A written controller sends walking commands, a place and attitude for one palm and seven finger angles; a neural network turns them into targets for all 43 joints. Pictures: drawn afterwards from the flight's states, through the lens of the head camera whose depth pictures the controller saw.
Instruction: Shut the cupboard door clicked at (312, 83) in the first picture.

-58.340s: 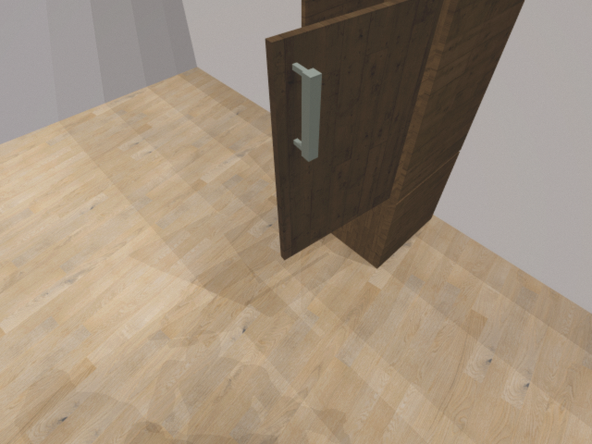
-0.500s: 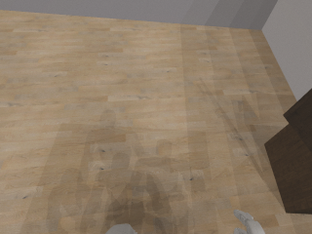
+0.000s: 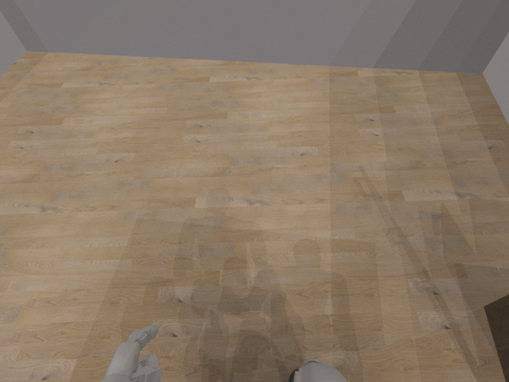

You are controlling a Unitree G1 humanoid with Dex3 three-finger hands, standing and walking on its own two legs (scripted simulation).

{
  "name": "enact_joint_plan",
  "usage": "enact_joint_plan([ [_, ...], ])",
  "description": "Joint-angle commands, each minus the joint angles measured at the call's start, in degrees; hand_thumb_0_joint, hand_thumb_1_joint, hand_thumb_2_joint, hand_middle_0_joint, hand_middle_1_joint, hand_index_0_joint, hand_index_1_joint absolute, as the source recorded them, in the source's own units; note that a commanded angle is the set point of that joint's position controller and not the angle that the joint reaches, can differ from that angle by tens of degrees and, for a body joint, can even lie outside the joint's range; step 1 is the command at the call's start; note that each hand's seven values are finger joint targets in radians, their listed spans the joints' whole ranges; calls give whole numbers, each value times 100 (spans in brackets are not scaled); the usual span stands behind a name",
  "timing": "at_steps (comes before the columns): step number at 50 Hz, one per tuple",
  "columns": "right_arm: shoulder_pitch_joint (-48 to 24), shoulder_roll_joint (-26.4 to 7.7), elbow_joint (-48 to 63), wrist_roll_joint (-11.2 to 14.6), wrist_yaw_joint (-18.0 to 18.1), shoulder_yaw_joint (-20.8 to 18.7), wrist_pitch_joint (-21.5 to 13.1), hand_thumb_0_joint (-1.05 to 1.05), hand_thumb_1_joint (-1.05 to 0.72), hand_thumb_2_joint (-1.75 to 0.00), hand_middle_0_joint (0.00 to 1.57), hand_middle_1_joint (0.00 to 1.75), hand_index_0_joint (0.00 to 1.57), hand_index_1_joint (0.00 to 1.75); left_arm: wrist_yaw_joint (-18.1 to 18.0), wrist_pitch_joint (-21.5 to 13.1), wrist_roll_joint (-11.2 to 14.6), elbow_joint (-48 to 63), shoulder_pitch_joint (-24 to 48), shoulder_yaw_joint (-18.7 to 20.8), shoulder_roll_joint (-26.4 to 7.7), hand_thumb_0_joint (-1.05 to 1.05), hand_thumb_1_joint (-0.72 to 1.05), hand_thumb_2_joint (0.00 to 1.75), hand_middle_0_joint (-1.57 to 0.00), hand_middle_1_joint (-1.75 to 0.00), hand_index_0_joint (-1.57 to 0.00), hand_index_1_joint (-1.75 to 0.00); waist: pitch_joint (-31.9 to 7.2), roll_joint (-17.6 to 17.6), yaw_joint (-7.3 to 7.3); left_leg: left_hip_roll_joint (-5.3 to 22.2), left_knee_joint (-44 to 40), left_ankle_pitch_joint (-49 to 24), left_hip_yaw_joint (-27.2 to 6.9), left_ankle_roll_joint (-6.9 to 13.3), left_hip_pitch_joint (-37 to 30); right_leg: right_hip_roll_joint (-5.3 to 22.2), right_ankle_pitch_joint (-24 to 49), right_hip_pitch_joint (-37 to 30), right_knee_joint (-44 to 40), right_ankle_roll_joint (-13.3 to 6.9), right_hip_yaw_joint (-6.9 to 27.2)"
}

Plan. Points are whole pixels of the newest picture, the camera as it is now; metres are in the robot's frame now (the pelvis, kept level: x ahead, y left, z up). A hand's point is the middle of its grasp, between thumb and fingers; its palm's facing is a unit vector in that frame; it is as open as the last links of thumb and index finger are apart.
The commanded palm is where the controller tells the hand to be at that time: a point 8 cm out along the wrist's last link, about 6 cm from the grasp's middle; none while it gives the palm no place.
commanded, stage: turn to face it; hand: left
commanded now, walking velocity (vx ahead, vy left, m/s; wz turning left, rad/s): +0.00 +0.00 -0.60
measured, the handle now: out of the picture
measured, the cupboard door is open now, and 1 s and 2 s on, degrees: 17 17 17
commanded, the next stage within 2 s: none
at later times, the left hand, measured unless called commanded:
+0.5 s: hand (153, 362) +0.17 +0.20 -0.16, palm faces -0.08 -0.98 -0.16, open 7.3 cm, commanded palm none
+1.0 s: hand (186, 280) +0.32 +0.16 -0.16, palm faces -0.44 -0.87 -0.21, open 7.4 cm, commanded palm none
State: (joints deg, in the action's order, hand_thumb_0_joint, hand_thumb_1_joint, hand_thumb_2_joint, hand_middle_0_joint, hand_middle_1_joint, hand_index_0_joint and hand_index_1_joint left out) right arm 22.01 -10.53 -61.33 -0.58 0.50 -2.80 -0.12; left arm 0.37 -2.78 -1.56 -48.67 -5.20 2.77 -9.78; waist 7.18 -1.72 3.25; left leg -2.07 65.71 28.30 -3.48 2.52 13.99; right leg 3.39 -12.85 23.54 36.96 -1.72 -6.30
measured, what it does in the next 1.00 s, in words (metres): walks ahead, turning right: left foot, then right foot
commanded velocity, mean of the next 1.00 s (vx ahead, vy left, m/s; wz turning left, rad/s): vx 0.00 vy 0.00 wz -0.60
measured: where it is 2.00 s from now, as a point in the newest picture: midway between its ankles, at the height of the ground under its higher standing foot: outside the picture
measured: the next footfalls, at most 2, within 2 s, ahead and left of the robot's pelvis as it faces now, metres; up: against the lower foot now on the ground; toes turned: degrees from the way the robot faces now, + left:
left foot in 0.28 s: +0.16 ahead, +0.11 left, +0.00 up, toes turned +0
right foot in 0.68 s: +0.15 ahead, -0.14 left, +0.00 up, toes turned -22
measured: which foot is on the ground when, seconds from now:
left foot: up 0.00-0.26, down 0.28-0.68, up 0.70-0.98, down 1.00-1.00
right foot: down 0.00-0.30, up 0.32-0.66, down 0.68-1.00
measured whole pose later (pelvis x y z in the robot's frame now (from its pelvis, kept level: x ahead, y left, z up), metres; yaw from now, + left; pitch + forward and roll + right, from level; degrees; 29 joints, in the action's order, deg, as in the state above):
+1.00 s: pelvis +0.16 +0.02 +0.01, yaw -28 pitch +1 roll -1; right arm 10.3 -13.4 -50.2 -0.5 0.9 -2.6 1.7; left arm 0.2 3.3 -1.3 -50.5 -10.8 3.8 -13.4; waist 4.8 1.4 0.1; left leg 2.5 34.9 17.6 1.6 -2.6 19.1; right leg -1.6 -14.9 20.0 33.6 2.0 6.1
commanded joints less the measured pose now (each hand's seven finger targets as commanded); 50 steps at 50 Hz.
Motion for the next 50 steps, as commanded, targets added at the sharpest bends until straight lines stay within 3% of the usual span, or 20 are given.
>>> enact_joint_plan([
  [1,-46,-198,518,-28,4,-24,-80,0,-90,-90,20,30,20,30,-179,-27,22,-9,-776,146,-649,0,90,90,-20,-30,-20,-30,-705,608,-225,561,768,-719,-42,-118,1307,1637,1508,-941,-2128,-597,1248],
  [5,251,182,366,-65,5,121,9,0,-90,-90,20,30,20,30,-183,-74,10,-336,-972,33,-462,0,90,90,-20,-30,-20,-30,-953,933,-77,555,-1273,-796,587,-319,717,1089,3299,-994,-1888,-648,524],
  [9,-267,114,527,-42,32,130,-31,0,-90,-90,20,30,20,30,-158,-25,23,-563,-1217,104,-607,0,90,90,-20,-30,-20,-30,-1071,957,-241,362,-2577,-1064,835,-468,459,938,3596,-1473,-1629,-753,1033],
  [12,-387,-187,567,-24,77,66,-43,0,-90,-90,20,30,20,30,-153,96,78,-558,-1048,171,-765,0,90,90,-20,-30,-20,-30,-965,954,-102,383,-3533,-1706,766,-484,-436,835,2336,-812,-1458,-545,1333],
  [13,-283,-434,569,-16,88,16,-84,0,-90,-90,20,30,20,30,-142,149,86,-503,-957,172,-705,0,90,90,-20,-30,-20,-30,-1011,554,-51,680,-3893,-2394,535,-409,-969,547,1504,-376,-1185,-306,1188],
  [15,-185,-1140,622,-99,185,-99,-100,0,-90,-90,20,30,20,30,-121,256,143,-388,-1031,148,-377,0,90,90,-20,-30,-20,-30,-953,-1133,-8,2434,-4533,-3466,-1001,510,-1196,-410,-1474,295,177,231,361],
  [16,-329,-1150,705,-143,229,-112,-50,0,-90,-90,20,30,20,30,-107,312,104,-336,-957,172,-460,0,90,90,-20,-30,-20,-30,-738,-977,17,2710,-4794,-3153,-1161,874,-869,-424,-2266,420,1206,232,496],
  [20,-872,-907,945,-130,285,-64,-32,0,-90,-90,20,30,20,30,11,473,42,-355,-887,277,-488,0,90,90,-20,-30,-20,-30,-656,-752,-240,2333,-4483,-4652,-64,735,-968,-103,-1712,686,2182,375,546],
  [23,-899,-939,1020,-129,275,-151,-10,0,-90,-90,20,30,20,30,58,525,33,-270,-864,285,-390,0,90,90,-20,-30,-20,-30,-856,-664,-240,2170,-4376,-4483,551,585,-1075,-115,-1396,457,1755,446,300],
  [30,-1046,-1134,1111,-117,184,-286,83,0,-90,-90,20,30,20,30,104,491,-2,-3,-746,315,-491,0,90,90,-20,-30,-20,-30,-745,-1011,-292,2202,-3772,-4009,1026,297,-837,-274,-583,-340,171,308,-32],
  [32,-1248,-1135,1215,-63,135,-299,99,0,-90,-90,20,30,20,30,95,424,-24,-115,-1313,386,-778,0,90,90,-20,-30,-20,-30,-931,-376,-664,1875,-2695,-3197,1380,-82,-226,-194,655,-1423,-913,165,144],
  [33,-1216,-777,1375,2,84,-251,111,0,-90,-90,20,30,20,30,25,344,-88,-160,-1607,483,-1378,0,90,90,-20,-30,-20,-30,-1104,1168,-802,1194,-1399,-1462,1685,-426,864,927,1838,-2211,-1513,-272,1795],
  [34,-1616,-621,1632,3,71,-166,160,0,-90,-90,20,30,20,30,-44,322,-12,-226,-1833,526,-1773,0,90,90,-20,-30,-20,-30,-933,1946,-971,483,-232,1031,1211,-604,1857,1852,3400,-2187,-1732,-982,3125],
  [35,-1561,-734,1641,17,91,-146,246,0,-90,-90,20,30,20,30,-99,343,22,-181,-1736,510,-1798,0,90,90,-20,-30,-20,-30,-921,1559,-861,668,322,847,458,-527,1935,1978,2218,-1876,-1904,-1257,3098],
  [37,-1650,-747,1638,-17,79,-166,236,0,-90,-90,20,30,20,30,-166,391,-10,73,-944,465,-1526,0,90,90,-20,-30,-20,-30,-592,1637,-598,776,424,180,240,-554,2317,1486,899,-1463,-2022,-1118,3040],
  [40,-1269,-769,1455,-33,24,-149,219,0,-90,-90,20,30,20,30,-144,383,-20,303,-458,370,-1364,0,90,90,-20,-30,-20,-30,-941,1082,-320,707,-318,-385,386,-639,1532,959,1091,-1137,-1747,-828,2113],
  [47,-842,-686,1419,34,94,-94,92,0,-90,-90,20,30,20,30,-63,444,11,254,-468,411,-1527,0,90,90,-20,-30,-20,-30,-1144,1108,-252,290,-3014,-872,609,-625,360,674,1738,-1038,-1155,-623,2389],
  [48,-563,-758,1329,47,102,-107,52,0,-90,-90,20,30,20,30,-63,463,37,272,-321,394,-1444,0,90,90,-20,-30,-20,-30,-1203,1025,-89,370,-3773,-1391,535,-601,-287,530,1358,-624,-913,-386,2290],
  [49,-357,-1119,1299,-2,136,-163,-20,0,-90,-90,20,30,20,30,-39,501,95,385,-300,347,-1177,0,90,90,-20,-30,-20,-30,-1283,122,-21,1058,-4548,-1453,-187,-378,-951,-9,440,101,-330,-47,1848],
  [50,-291,-1728,1362,-94,155,-271,-49,0,-90,-90,20,30,20,30,10,516,135,506,-378,275,-826,0,90,90,-20,-30,-20,-30,-1163,-1649,-23,2540,-5009,-2109,-1709,222,-1185,-752,-1748,966,1009,316,948],
])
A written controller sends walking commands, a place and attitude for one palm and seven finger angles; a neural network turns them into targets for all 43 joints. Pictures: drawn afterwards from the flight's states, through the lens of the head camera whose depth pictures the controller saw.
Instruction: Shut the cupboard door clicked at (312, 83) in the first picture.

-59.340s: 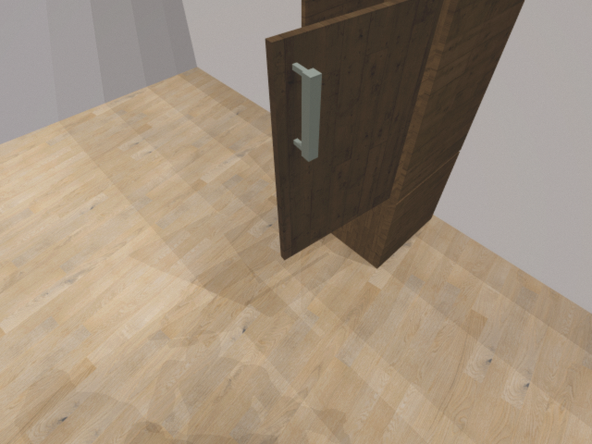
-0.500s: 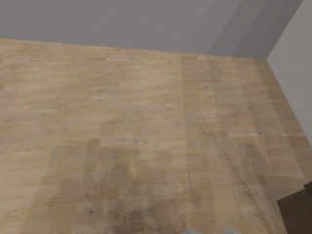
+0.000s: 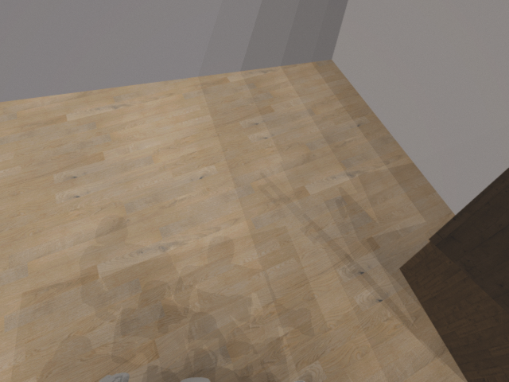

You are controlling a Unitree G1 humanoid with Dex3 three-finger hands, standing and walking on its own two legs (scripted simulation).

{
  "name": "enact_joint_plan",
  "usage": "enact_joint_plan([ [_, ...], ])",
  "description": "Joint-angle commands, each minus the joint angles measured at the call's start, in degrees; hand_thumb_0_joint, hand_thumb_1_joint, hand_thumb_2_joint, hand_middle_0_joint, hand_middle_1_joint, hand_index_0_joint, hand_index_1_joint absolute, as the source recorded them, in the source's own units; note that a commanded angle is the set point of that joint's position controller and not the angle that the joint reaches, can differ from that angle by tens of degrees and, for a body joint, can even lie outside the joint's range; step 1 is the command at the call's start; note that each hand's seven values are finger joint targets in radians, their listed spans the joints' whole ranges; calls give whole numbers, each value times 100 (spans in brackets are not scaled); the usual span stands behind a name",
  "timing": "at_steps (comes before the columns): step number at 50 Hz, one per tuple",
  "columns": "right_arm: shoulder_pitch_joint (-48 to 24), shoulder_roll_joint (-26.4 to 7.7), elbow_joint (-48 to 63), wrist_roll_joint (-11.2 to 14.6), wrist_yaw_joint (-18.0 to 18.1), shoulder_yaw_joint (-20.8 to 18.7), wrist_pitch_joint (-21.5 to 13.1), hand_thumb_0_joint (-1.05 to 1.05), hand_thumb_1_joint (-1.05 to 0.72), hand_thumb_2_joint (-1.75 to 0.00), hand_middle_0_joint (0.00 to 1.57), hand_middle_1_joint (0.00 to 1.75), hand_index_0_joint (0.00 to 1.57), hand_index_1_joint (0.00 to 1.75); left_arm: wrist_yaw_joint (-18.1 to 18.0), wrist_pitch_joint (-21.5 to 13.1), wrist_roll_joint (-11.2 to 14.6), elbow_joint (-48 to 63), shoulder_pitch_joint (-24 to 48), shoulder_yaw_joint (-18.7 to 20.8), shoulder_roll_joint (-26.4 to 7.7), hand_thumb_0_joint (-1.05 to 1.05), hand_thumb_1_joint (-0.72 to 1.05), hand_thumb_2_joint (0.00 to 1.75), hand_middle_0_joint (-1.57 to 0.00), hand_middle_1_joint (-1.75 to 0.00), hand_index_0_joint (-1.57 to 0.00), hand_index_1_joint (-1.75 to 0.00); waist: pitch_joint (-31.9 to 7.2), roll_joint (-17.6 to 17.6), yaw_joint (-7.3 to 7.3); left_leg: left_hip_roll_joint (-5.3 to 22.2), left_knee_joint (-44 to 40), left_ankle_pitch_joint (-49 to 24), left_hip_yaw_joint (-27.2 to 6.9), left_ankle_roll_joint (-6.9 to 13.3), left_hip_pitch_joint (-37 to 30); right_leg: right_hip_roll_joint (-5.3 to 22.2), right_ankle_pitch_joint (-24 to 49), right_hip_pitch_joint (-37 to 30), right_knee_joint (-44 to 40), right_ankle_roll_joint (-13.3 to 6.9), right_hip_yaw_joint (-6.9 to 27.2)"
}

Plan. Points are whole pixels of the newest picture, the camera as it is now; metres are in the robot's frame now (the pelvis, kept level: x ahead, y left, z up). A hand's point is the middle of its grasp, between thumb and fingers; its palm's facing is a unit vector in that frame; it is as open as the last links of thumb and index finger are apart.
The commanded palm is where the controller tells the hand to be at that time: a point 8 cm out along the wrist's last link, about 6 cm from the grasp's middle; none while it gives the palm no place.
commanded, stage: turn to face it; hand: left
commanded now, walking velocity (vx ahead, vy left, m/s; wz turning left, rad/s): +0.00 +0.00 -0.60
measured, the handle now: out of the picture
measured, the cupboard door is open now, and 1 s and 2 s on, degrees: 17 17 17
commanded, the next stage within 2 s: take the last steps up to it in 1.44 s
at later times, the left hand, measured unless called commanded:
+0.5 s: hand (172, 351) +0.18 +0.15 -0.14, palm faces -0.30 -0.91 -0.28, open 7.3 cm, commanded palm none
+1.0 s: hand (174, 333) +0.21 +0.16 -0.15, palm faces -0.53 -0.82 -0.21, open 7.4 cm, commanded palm none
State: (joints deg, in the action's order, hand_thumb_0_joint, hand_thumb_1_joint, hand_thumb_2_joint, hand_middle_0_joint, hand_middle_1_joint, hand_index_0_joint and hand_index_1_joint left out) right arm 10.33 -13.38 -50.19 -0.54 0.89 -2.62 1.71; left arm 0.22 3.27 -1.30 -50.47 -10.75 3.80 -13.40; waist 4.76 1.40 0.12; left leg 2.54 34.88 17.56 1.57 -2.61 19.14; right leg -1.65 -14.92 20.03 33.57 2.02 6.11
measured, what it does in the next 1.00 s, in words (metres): steps on the spot, turning right: right foot, then left foot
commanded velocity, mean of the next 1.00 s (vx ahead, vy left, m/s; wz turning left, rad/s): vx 0.00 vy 0.00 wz -0.59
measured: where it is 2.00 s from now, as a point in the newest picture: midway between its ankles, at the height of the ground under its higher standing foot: outside the picture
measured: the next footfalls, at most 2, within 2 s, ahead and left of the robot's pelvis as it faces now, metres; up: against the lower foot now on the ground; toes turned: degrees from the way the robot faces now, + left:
right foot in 0.40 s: +0.01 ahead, -0.13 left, +0.00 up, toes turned -20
left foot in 0.76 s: +0.12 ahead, +0.10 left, +0.00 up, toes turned -25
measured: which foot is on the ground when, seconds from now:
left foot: down 0.00-0.40, up 0.42-0.74, down 0.76-1.00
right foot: down 0.00-0.00, up 0.02-0.38, down 0.40-0.76, up 0.78-1.00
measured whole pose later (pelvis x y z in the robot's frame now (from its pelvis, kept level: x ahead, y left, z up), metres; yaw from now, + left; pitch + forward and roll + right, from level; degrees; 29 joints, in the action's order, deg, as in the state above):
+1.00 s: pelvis +0.02 +0.03 +0.02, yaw -36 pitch +1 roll -2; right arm 12.8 -11.0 -49.6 -2.1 1.8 -1.0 1.0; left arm 2.0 5.1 -1.3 -51.1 -10.1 5.6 -15.5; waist 5.0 0.8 -0.5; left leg 6.9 28.8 15.3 8.8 -0.1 13.6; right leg 0.6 -25.9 26.7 59.2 3.6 -1.3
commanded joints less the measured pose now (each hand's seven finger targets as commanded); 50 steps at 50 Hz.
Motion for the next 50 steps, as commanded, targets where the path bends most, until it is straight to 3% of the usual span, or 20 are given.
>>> enact_joint_plan([
  [1,904,-1477,265,-137,143,-279,-199,0,-90,-90,20,30,20,30,25,-75,41,720,384,177,-639,0,90,90,-20,-30,-20,-30,-765,-1662,373,2525,-1914,-1551,-2388,1180,-1243,-35,-2124,1240,2502,-41,-291],
  [3,352,-1102,421,-144,157,-163,-242,0,-90,-90,20,30,20,30,87,-38,-36,584,224,249,-671,0,90,90,-20,-30,-20,-30,-555,-1326,47,2117,-1829,-1934,-1649,1159,-890,204,-1563,1278,3360,35,-322],
  [7,457,-901,341,-141,212,-136,-223,0,-90,-90,20,30,20,30,189,15,22,516,287,190,-435,0,90,90,-20,-30,-20,-30,-670,-1193,66,1569,-1285,-3445,-304,983,-1627,278,-1163,1267,2923,173,-674],
  [14,774,-1032,161,-136,133,-269,-168,0,-90,-90,20,30,20,30,206,-38,20,632,597,138,-288,0,90,90,-20,-30,-20,-30,-734,-1506,271,1790,-997,-3422,193,951,-1653,209,-1061,392,1181,29,-1103],
  [18,468,-1075,209,-67,59,-310,-121,0,-90,-90,20,30,20,30,159,-126,0,437,-79,200,-540,0,90,90,-20,-30,-20,-30,-808,-1020,-130,1599,-18,-2429,631,453,-828,168,465,-1082,-677,-189,-1150],
  [19,394,-821,319,-6,24,-285,-109,0,-90,-90,20,30,20,30,100,-191,-44,308,-557,282,-970,0,90,90,-20,-30,-20,-30,-1049,85,-373,1175,1043,-1257,962,131,-69,987,1422,-1956,-1241,-468,-148],
  [20,-15,-396,622,-5,0,-151,-93,0,-90,-90,20,30,20,30,14,-246,-55,204,-842,394,-1541,0,90,90,-20,-30,-20,-30,-775,1602,-536,227,2378,1916,991,-167,1532,2247,3458,-2306,-1344,-1132,1703],
  [21,-73,-582,627,-8,59,-136,9,0,-90,-90,20,30,20,30,-55,-230,31,175,-926,380,-1582,0,90,90,-20,-30,-20,-30,-813,1362,-530,282,3102,1984,94,-116,1647,2494,3270,-1920,-1408,-1531,1754],
  [22,-139,-498,635,-6,47,-144,32,0,-90,-90,20,30,20,30,-87,-202,25,277,-610,350,-1396,0,90,90,-20,-30,-20,-30,-460,980,-380,370,3315,1539,-151,-96,1923,2210,2503,-1725,-1501,-1520,1399],
  [23,-104,-498,553,-22,58,-166,45,0,-90,-90,20,30,20,30,-147,-197,6,355,-243,358,-1209,0,90,90,-20,-30,-20,-30,-489,1495,-221,421,3375,1244,-177,-126,1969,1923,2020,-1591,-1559,-1382,1500],
  [26,117,-599,361,-52,-4,-193,76,0,-90,-90,20,30,20,30,-114,-219,15,557,222,227,-940,0,90,90,-20,-30,-20,-30,-534,993,52,350,3068,471,-143,-216,1276,1400,1685,-894,-1454,-1162,751],
  [29,118,-489,353,-41,-23,-173,70,0,-90,-90,20,30,20,30,-89,-226,-29,546,148,255,-1053,0,90,90,-20,-30,-20,-30,-652,485,28,167,2253,482,-7,-236,866,1318,1254,-759,-1424,-1202,883],
  [33,-15,-435,493,6,4,-159,-10,0,-90,-90,20,30,20,30,-40,-192,-53,453,-7,300,-1156,0,90,90,-20,-30,-20,-30,-641,766,-87,-74,994,705,23,-163,406,1302,1308,-647,-1267,-1241,1367],
  [36,572,-500,307,31,77,-157,-119,0,-90,-90,20,30,20,30,-31,-143,20,474,251,296,-1055,0,90,90,-20,-30,-20,-30,-826,716,233,-129,-684,-271,7,-96,-849,998,1346,-83,-744,-823,1361],
  [37,749,-810,266,4,114,-193,-188,0,-90,-90,20,30,20,30,-16,-115,72,538,230,242,-801,0,90,90,-20,-30,-20,-30,-970,-73,303,508,-1447,-302,-621,98,-1525,490,610,527,-187,-511,941],
  [38,742,-1397,336,-64,115,-314,-204,0,-90,-90,20,30,20,30,38,-112,119,593,10,174,-495,0,90,90,-20,-30,-20,-30,-992,-1820,246,1914,-1837,-660,-2081,625,-1873,-266,-1225,1327,1090,-158,44],
  [39,835,-1469,384,-120,146,-304,-185,0,-90,-90,20,30,20,30,44,-98,52,660,257,186,-633,0,90,90,-20,-30,-20,-30,-799,-1688,364,2526,-1932,-1264,-2374,1126,-1389,-109,-2067,1316,2318,-76,-307],
  [41,248,-1101,515,-160,158,-186,-212,0,-90,-90,20,30,20,30,113,-47,-45,502,84,285,-697,0,90,90,-20,-30,-20,-30,-568,-1348,28,2057,-1954,-1299,-1649,1115,-758,130,-1495,1205,3303,15,-275],
  [44,113,-931,554,-154,193,-135,-201,0,-90,-90,20,30,20,30,208,1,-11,422,97,256,-549,0,90,90,-20,-30,-20,-30,-473,-1158,-16,1608,-1515,-2508,-468,942,-1101,254,-1144,1289,3291,127,-547],
  [50,607,-1017,290,-145,159,-224,-174,0,-90,-90,20,30,20,30,232,1,17,511,388,164,-341,0,90,90,-20,-30,-20,-30,-743,-1378,204,1700,-1242,-2746,14,988,-1495,285,-1138,699,1752,113,-942],
])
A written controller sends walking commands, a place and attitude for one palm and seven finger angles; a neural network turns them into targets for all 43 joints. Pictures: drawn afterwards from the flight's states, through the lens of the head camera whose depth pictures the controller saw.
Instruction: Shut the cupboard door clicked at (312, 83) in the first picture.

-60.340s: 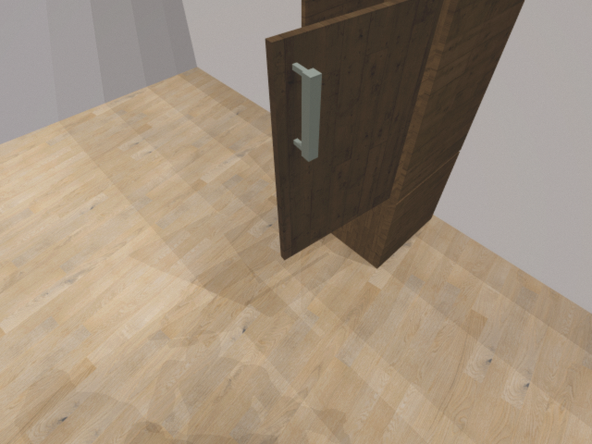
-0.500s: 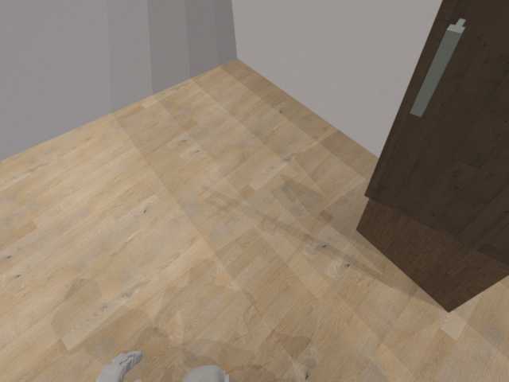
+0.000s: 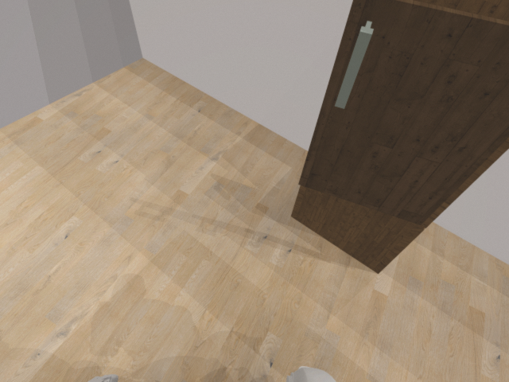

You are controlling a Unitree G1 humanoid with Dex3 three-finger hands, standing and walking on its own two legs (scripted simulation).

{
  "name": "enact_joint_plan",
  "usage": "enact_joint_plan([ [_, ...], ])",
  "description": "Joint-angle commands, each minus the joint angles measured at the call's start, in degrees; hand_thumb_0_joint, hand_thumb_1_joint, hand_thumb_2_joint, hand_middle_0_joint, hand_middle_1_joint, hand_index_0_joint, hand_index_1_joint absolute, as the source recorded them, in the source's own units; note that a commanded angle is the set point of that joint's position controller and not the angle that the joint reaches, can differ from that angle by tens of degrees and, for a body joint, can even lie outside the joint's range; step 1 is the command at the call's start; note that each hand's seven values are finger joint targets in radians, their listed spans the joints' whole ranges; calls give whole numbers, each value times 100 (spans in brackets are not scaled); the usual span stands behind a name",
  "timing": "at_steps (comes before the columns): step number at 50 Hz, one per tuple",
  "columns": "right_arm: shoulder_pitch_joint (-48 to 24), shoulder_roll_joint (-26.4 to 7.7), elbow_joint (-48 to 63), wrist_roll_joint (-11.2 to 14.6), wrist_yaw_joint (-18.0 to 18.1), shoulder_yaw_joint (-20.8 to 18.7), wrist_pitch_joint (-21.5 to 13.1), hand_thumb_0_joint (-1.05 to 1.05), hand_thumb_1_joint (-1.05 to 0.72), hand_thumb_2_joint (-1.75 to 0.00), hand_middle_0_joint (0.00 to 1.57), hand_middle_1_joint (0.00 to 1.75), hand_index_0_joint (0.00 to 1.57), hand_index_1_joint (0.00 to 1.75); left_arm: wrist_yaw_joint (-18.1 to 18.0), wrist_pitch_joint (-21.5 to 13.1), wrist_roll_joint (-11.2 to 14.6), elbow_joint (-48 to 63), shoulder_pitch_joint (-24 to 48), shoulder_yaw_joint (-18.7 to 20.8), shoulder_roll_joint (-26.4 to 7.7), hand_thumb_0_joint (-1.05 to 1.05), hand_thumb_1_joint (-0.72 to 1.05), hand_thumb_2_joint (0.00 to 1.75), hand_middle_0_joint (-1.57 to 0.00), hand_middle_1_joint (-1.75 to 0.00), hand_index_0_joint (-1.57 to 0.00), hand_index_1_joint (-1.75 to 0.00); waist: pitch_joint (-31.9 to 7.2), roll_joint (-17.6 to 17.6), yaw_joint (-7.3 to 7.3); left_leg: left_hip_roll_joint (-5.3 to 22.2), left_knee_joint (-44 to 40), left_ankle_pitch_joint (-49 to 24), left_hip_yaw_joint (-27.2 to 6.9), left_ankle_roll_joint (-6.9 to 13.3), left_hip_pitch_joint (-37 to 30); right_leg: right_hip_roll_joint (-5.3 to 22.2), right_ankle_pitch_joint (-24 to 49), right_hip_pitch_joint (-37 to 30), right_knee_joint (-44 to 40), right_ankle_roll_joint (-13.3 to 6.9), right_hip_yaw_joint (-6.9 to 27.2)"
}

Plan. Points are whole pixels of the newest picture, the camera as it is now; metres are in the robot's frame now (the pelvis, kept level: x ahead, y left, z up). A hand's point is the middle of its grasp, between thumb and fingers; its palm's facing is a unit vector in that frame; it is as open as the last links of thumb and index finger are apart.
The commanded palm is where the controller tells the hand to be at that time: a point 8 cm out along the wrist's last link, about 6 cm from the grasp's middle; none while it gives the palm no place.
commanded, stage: turn to face it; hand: left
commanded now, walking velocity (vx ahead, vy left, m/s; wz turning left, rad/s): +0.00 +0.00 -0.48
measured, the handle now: (353, 66) +0.71 -0.15 +0.11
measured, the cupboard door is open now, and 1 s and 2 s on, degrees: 17 17 17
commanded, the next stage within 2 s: take the last steps up to it in 0.44 s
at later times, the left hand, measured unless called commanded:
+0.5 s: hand out of the picture +0.12 +0.15 -0.17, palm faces -0.17 -0.96 -0.21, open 7.3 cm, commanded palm none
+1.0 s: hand (215, 341) +0.21 +0.08 -0.17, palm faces -0.33 -0.92 -0.22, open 7.3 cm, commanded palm none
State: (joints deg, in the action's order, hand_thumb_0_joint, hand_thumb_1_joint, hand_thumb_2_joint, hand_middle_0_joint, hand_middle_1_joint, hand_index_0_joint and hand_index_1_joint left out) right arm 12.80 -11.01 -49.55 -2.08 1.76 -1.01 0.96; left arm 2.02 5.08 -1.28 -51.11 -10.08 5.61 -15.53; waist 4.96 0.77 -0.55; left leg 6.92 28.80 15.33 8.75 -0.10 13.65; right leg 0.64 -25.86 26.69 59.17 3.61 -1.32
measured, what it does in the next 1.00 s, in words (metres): steps on the spot, turning right: right foot, then left foot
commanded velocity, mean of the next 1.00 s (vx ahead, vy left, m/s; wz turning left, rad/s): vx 0.14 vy -0.06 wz -0.23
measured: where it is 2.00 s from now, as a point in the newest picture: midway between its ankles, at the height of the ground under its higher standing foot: outside the picture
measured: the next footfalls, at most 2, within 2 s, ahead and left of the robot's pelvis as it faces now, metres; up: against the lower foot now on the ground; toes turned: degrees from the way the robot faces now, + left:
right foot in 0.16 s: +0.02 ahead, -0.15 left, +0.00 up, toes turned -9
left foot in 0.54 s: +0.10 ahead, +0.09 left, +0.00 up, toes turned -9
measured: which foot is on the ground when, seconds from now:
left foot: down 0.00-0.16, up 0.18-0.52, down 0.54-0.94, up 0.96-1.00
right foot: up 0.00-0.14, down 0.16-0.54, up 0.56-0.92, down 0.94-1.00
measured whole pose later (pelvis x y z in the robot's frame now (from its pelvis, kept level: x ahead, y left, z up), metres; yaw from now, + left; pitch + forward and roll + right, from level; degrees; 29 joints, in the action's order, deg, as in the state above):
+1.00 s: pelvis +0.06 -0.08 -0.01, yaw -19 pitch +0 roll -1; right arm 21.9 -13.1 -61.2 -1.7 0.6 -3.4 1.6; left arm 1.8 -0.2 -1.7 -56.7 -10.8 3.9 -11.5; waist 1.2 -2.6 2.6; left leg 7.9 45.5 28.4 4.9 -1.4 16.2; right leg 0.5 -15.2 15.0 31.0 -0.9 -4.4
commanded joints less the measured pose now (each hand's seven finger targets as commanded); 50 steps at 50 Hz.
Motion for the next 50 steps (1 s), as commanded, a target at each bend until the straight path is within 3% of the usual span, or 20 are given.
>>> enact_joint_plan([
  [1,337,-1297,198,10,54,-404,-86,0,-90,-90,20,30,20,30,49,-195,13,562,307,-29,-110,0,90,90,-20,-30,-20,-30,-771,-1351,278,1273,-559,-2512,-631,728,-927,2,-18,-118,-1061,-74,-296],
  [3,369,-1334,152,17,17,-434,-62,0,-90,-90,20,30,20,30,31,-237,13,547,310,-49,-126,0,90,90,-20,-30,-20,-30,-732,-1442,295,1297,-383,-2534,-585,683,-775,-70,65,-487,-1654,-154,-408],
  [6,73,-1300,172,95,-40,-460,-30,0,-90,-90,20,30,20,30,-24,-327,-2,300,-463,18,-408,0,90,90,-20,-30,-20,-30,-975,-777,-152,977,681,-1527,-131,143,-4,49,1696,-1966,-3453,-350,-221],
  [8,-295,-669,557,125,-81,-294,16,0,-90,-90,20,30,20,30,-185,-453,-26,107,-944,174,-1337,0,90,90,-20,-30,-20,-30,-823,1630,-415,-280,2928,2216,-23,-373,2082,2170,4374,-2673,-4005,-1391,2481],
  [9,-322,-779,494,148,-43,-279,97,0,-90,-90,20,30,20,30,-244,-443,18,90,-983,142,-1314,0,90,90,-20,-30,-20,-30,-839,1205,-411,-153,3523,2061,-708,-311,2113,2245,3928,-2378,-4034,-1715,2321],
  [11,-209,-754,302,124,-35,-310,116,0,-90,-90,20,30,20,30,-316,-418,-19,247,-264,105,-939,0,90,90,-20,-30,-20,-30,-501,1523,-98,-73,3828,1411,-900,-332,2427,1707,2744,-2065,-4164,-1575,2062],
  [14,61,-710,50,99,-98,-293,95,0,-90,-90,20,30,20,30,-311,-462,-4,333,50,-11,-648,0,90,90,-20,-30,-20,-30,-699,962,120,-160,3422,748,-752,-417,1835,1192,3491,-1894,-3875,-1322,1143],
  [21,-57,-528,31,150,-58,-249,61,0,-90,-90,20,30,20,30,-314,-452,-41,115,-239,41,-736,0,90,90,-20,-30,-20,-30,-696,867,-1,-424,1687,881,-618,-395,1191,1266,3663,-1930,-3735,-1468,1526],
  [24,480,-508,-189,149,-23,-229,-6,0,-90,-90,20,30,20,30,-309,-397,13,111,27,23,-654,0,90,90,-20,-30,-20,-30,-618,725,293,-537,81,-280,-576,-316,-83,963,2766,-1142,-3419,-1080,1456],
  [25,621,-683,-254,141,-5,-234,-75,0,-90,-90,20,30,20,30,-300,-376,48,115,0,-22,-446,0,90,90,-20,-30,-20,-30,-681,225,314,-264,-525,-687,-842,-225,-699,656,2276,-699,-3067,-829,1284],
  [27,677,-1373,-176,30,57,-349,-107,0,-90,-90,20,30,20,30,-270,-324,98,152,-326,-102,-38,0,90,90,-20,-30,-20,-30,-680,-1776,248,1609,-1201,-1587,-2814,779,-666,-262,-619,-85,-1355,-330,242],
  [28,662,-1323,-127,-4,65,-310,-85,0,-90,-90,20,30,20,30,-252,-314,55,175,-201,-99,-149,0,90,90,-20,-30,-20,-30,-517,-1231,289,1696,-1340,-796,-2860,1012,-104,-131,-761,-335,-664,-369,434],
  [31,390,-1136,-80,-47,89,-273,-131,0,-90,-90,20,30,20,30,-84,-240,-74,96,-24,17,-230,0,90,90,-20,-30,-20,-30,-105,-1235,232,1363,-1847,1059,-2511,770,83,20,-98,439,503,-311,399],
  [38,966,-1082,-435,-30,83,-362,-276,0,-90,-90,20,30,20,30,98,-359,-41,91,293,-98,21,0,90,90,-20,-30,-20,-30,-414,-832,433,1273,-1628,250,-1540,761,-1046,210,411,584,-856,-236,31],
  [43,860,-1184,-592,-31,6,-446,-243,0,-90,-90,20,30,20,30,140,-437,-41,-6,200,-112,91,0,90,90,-20,-30,-20,-30,-413,-1162,356,1188,-1284,409,-1142,641,-438,32,532,-681,-2514,-298,-336],
  [45,652,-1106,-629,-1,-29,-426,-225,0,-90,-90,20,30,20,30,119,-480,-50,-318,-524,-48,-53,0,90,90,-20,-30,-20,-30,-516,-707,-15,833,-608,659,-711,375,240,-184,1212,-1910,-3367,-358,-515],
  [46,604,-924,-590,49,-63,-386,-237,0,-90,-90,20,30,20,30,66,-549,-57,-493,-977,15,-324,0,90,90,-20,-30,-20,-30,-616,-27,-256,454,222,879,-318,166,1031,249,776,-2855,-3904,-536,57],
  [47,377,-432,-398,118,-104,-246,-264,0,-90,-90,20,30,20,30,-40,-624,-84,-691,-1547,127,-922,0,90,90,-20,-30,-20,-30,-648,1772,-524,-346,1730,1779,329,-120,2373,1559,-202,-3616,-4616,-1134,2051],
  [48,-104,-556,-208,77,-118,-242,-214,0,-90,-90,20,30,20,30,-136,-585,-11,-750,-1685,128,-1012,0,90,90,-20,-30,-20,-30,-283,1673,-659,-299,2789,2208,-232,-31,2689,2076,-703,-2988,-5101,-1551,2680],
  [50,-9,-581,-358,58,-129,-303,-195,0,-90,-90,20,30,20,30,-196,-597,-19,-614,-975,33,-647,0,90,90,-20,-30,-20,-30,179,1336,-252,-46,3438,1394,-621,10,2771,1782,-1053,-2170,-5193,-1633,2298],
])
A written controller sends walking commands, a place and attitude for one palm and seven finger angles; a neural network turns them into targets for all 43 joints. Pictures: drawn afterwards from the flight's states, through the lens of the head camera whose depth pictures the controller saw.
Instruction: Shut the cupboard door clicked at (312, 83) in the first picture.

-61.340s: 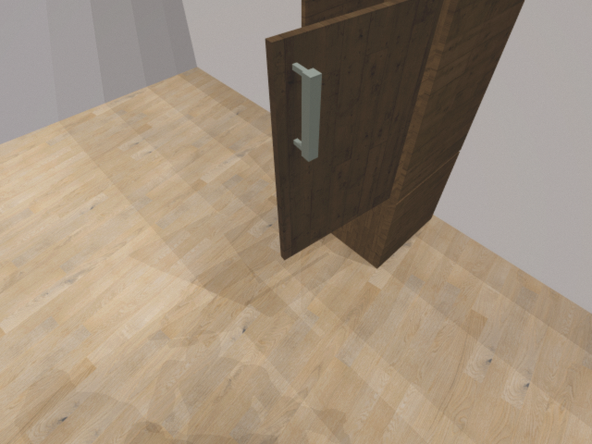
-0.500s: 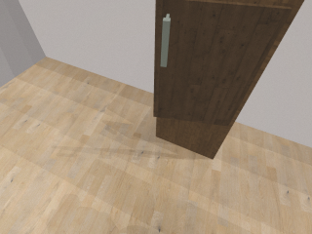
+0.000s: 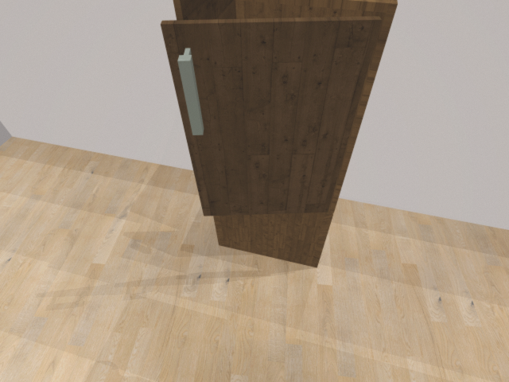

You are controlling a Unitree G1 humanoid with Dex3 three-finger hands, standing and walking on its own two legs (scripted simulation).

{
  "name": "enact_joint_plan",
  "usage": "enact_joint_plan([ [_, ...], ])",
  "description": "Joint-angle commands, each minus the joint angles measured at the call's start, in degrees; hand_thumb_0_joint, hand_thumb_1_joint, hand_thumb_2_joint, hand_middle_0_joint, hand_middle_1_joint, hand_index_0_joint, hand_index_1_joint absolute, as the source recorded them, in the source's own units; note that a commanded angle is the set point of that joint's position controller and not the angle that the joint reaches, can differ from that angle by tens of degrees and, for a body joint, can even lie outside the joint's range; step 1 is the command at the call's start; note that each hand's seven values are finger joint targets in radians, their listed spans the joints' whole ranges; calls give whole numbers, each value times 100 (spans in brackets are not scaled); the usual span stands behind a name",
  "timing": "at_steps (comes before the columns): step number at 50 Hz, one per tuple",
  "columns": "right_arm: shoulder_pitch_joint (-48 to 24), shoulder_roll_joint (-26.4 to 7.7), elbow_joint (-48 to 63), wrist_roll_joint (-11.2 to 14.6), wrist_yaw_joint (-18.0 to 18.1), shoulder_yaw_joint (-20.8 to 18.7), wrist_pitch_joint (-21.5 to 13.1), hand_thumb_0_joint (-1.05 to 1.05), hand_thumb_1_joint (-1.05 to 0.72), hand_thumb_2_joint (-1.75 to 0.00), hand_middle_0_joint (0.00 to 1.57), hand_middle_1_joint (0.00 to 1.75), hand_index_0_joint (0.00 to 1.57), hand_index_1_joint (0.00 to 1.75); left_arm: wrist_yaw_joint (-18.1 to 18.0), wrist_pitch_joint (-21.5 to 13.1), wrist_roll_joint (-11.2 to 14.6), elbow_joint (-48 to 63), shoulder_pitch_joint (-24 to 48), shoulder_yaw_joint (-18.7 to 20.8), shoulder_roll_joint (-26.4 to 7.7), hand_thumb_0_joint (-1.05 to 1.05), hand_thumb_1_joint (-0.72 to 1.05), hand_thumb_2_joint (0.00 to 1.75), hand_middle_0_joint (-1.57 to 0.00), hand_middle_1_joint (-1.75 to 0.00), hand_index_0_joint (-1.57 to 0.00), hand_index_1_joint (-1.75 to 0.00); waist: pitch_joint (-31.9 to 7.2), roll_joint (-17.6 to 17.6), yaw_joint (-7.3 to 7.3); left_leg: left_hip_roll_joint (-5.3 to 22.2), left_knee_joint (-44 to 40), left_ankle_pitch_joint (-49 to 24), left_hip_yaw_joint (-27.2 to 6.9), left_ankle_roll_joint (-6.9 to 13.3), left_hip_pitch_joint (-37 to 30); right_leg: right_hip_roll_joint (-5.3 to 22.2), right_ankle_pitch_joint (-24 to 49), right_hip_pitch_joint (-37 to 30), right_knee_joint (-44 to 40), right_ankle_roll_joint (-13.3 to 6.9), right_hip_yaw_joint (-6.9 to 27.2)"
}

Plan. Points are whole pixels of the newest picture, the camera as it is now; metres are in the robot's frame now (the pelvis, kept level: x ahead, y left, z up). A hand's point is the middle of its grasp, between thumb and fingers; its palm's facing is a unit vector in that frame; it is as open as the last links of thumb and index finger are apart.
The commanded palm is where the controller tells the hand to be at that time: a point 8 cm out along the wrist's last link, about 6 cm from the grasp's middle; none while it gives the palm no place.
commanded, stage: take the last steps up to it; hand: left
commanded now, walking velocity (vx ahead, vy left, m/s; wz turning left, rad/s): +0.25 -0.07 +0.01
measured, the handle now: (193, 93) +0.64 +0.14 +0.13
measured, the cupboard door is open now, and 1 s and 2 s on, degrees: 17 17 17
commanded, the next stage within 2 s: come to a stop and stand still in 0.28 s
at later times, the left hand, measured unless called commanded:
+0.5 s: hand (169, 378) +0.17 +0.17 -0.17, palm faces +0.04 -0.98 -0.17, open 7.3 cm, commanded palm none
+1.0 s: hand (173, 352) +0.21 +0.17 -0.18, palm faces +0.09 -0.98 -0.19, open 7.3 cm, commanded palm none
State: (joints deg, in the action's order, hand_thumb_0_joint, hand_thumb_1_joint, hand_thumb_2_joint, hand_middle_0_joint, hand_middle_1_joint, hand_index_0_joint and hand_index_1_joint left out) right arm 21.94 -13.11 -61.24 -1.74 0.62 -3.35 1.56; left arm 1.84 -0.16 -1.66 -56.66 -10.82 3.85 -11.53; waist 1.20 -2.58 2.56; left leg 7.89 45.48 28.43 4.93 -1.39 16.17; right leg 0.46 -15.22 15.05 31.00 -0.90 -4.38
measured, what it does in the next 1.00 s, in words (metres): walks ahead: left foot, then right foot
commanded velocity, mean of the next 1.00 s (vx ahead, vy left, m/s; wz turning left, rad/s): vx -0.03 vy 0.01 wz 0.00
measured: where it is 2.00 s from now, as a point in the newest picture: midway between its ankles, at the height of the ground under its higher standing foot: outside the picture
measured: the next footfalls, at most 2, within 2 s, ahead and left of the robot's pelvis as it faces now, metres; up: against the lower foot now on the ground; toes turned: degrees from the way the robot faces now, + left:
left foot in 0.28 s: +0.20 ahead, +0.09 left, +0.00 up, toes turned +8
right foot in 0.60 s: +0.24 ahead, -0.18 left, +0.00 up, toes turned -1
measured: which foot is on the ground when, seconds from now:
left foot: up 0.00-0.26, down 0.28-0.62, up 0.64-0.88, down 0.90-1.00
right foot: down 0.00-0.28, up 0.30-0.58, down 0.60-0.90, up 0.92-1.00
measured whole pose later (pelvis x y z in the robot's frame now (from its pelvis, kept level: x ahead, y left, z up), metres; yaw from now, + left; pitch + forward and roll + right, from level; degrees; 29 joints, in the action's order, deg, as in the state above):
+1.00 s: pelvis +0.16 -0.02 +0.00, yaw +2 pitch -1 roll +0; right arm 11.4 -9.9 -57.8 -1.6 1.7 -2.1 1.7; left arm -2.4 3.7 -1.2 -58.8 -8.9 3.2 -11.4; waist 3.8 3.8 -0.8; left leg -0.6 30.1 17.6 4.3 2.8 11.9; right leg 2.4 -25.4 20.4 44.1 1.2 0.8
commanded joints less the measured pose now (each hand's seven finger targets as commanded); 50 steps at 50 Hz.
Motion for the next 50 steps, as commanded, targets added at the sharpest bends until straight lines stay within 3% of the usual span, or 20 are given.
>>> enact_joint_plan([
  [1,-775,-367,705,-1,-27,-69,-229,0,-90,-90,20,30,20,30,-197,-93,26,-31,-637,140,-841,0,90,90,-20,-30,-20,-30,601,1612,-393,-93,1800,-207,-271,117,2315,1682,-1732,-739,-2327,-1125,2215],
  [5,-424,-24,536,-10,-101,8,-204,0,-90,-90,20,30,20,30,-219,-261,30,-47,-369,4,-540,0,90,90,-20,-30,-20,-30,464,787,-35,-164,983,-962,-46,-6,1465,1276,404,-338,-2089,-995,868],
  [9,-529,74,603,22,-97,60,-303,0,-90,-90,20,30,20,30,-238,-305,20,-268,-525,9,-603,0,90,90,-20,-30,-20,-30,259,711,-87,-271,-467,-1119,59,26,950,1331,1141,-737,-1716,-1039,815],
  [12,98,-98,338,1,-38,59,-422,0,-90,-90,20,30,20,30,-234,-247,110,-369,-503,-16,-497,0,90,90,-20,-30,-20,-30,-20,372,178,-514,-1697,-2102,135,63,-597,922,1057,-342,-691,-715,530],
  [13,543,-476,209,-41,0,-23,-478,0,-90,-90,20,30,20,30,-218,-211,106,-356,-725,-45,-287,0,90,90,-20,-30,-20,-30,-287,-591,260,95,-2028,-2340,-889,310,-1401,455,421,301,434,-445,301],
  [14,973,-1008,179,-104,64,-125,-466,0,-90,-90,20,30,20,30,-197,-191,160,-283,-947,-94,-82,0,90,90,-20,-30,-20,-30,-593,-1648,327,1397,-2639,-2500,-2574,939,-2121,-131,-1311,1243,1782,-160,-231],
  [15,1015,-1084,201,-83,119,-127,-377,0,-90,-90,20,30,20,30,-196,-173,94,-141,-702,-104,-253,0,90,90,-20,-30,-20,-30,-485,-1187,384,1847,-3014,-2202,-3098,1397,-1935,-158,-2065,1553,2852,-187,186],
  [18,223,-551,394,-27,163,19,-399,0,-90,-90,20,30,20,30,-155,-125,19,-127,-275,-67,-256,0,90,90,-20,-30,-20,-30,308,-593,82,1467,-3255,-2051,-2327,1269,-599,382,-1155,1722,3446,-72,551],
  [21,-319,-300,428,-8,210,124,-433,0,-90,-90,20,30,20,30,-175,4,57,-272,-589,-131,118,0,90,90,-20,-30,-20,-30,45,-198,-260,894,-3030,-3679,-947,966,-289,401,-575,808,2182,144,489],
  [24,-557,-380,397,46,238,112,-349,0,-90,-90,20,30,20,30,-254,78,87,-328,-683,-158,102,0,90,90,-20,-30,-20,-30,-324,-349,-292,770,-2529,-4784,-525,942,-466,215,-252,53,857,244,197],
  [28,-734,-349,348,130,177,-6,-161,0,-90,-90,20,30,20,30,-292,82,21,-332,-911,-54,-328,0,90,90,-20,-30,-20,-30,-61,-122,-446,289,-2057,-2958,-389,503,-7,248,1283,-456,-390,163,422],
  [31,-312,-14,328,160,71,-36,-9,0,-90,-90,20,30,20,30,-317,46,-16,-149,-481,15,-926,0,90,90,-20,-30,-20,-30,-21,1013,-159,-666,-1050,-806,70,54,37,1611,2485,4,-888,-584,1575],
  [33,-302,116,287,132,85,-49,102,0,-90,-90,20,30,20,30,-348,46,-9,-96,-259,36,-933,0,90,90,-20,-30,-20,-30,-115,1366,-127,-732,-270,-184,-19,14,-115,1740,2804,100,-1081,-880,1778],
  [35,-460,-67,363,132,101,-64,93,0,-90,-90,20,30,20,30,-411,34,-15,-76,-303,54,-867,0,90,90,-20,-30,-20,-30,-245,1871,-307,-739,392,312,-320,15,474,1846,4260,-518,-857,-1061,1763],
  [38,-643,-138,453,184,104,-57,61,0,-90,-90,20,30,20,30,-482,64,-26,-53,-360,140,-923,0,90,90,-20,-30,-20,-30,-563,1611,-422,-746,318,419,-468,-42,809,1917,5196,-1368,-537,-1160,1634],
  [41,-541,-76,454,174,85,-26,33,0,-90,-90,20,30,20,30,-483,83,-21,19,-216,186,-960,0,90,90,-20,-30,-20,-30,-795,1401,-338,-760,-887,-290,-387,-98,393,1754,4754,-1391,-287,-939,1470],
  [43,-240,-75,320,141,66,-15,-34,0,-90,-90,20,30,20,30,-468,111,45,37,-70,152,-825,0,90,90,-20,-30,-20,-30,-861,1009,-174,-660,-2341,-1926,-302,-77,-643,1352,3313,-824,67,-484,1095],
  [45,-528,-676,543,41,108,-86,-90,0,-90,-90,20,30,20,30,-432,193,98,181,-161,24,-322,0,90,90,-20,-30,-20,-30,-584,-1064,-293,834,-2679,-4308,-1640,569,-841,340,-409,267,610,166,239],
  [47,-857,-604,614,0,149,-31,-78,0,-90,-90,20,30,20,30,-446,323,40,151,69,17,-386,0,90,90,-20,-30,-20,-30,-156,-903,-249,924,-2882,-4175,-1439,1102,-195,127,-1523,287,1835,160,536],
  [50,-964,-471,620,-2,233,61,-107,0,-90,-90,20,30,20,30,-395,335,44,32,45,-1,-335,0,90,90,-20,-30,-20,-30,326,-802,-326,667,-2696,-4807,-1191,1070,-194,144,-1223,462,1966,141,710],
])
